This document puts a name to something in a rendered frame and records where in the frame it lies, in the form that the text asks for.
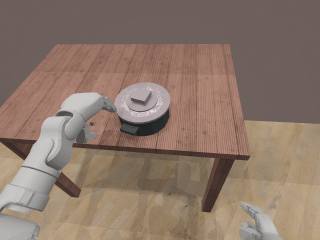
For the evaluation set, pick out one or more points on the pot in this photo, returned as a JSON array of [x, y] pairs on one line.
[[146, 129]]

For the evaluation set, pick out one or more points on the table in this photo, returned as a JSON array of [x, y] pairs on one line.
[[205, 113]]

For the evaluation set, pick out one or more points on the knob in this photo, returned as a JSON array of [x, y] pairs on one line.
[[141, 96]]

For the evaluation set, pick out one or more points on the robot left upper arm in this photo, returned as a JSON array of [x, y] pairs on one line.
[[15, 228]]

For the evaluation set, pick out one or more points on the robot right hand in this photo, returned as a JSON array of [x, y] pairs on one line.
[[263, 224]]

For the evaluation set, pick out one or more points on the robot left hand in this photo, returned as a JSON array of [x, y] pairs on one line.
[[87, 105]]

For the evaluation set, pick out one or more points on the lid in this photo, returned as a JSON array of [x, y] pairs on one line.
[[138, 113]]

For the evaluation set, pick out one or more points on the robot left forearm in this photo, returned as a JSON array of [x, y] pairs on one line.
[[34, 181]]

